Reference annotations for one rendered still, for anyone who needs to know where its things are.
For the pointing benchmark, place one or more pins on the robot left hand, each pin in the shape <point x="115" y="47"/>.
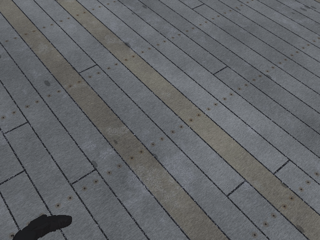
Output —
<point x="42" y="225"/>

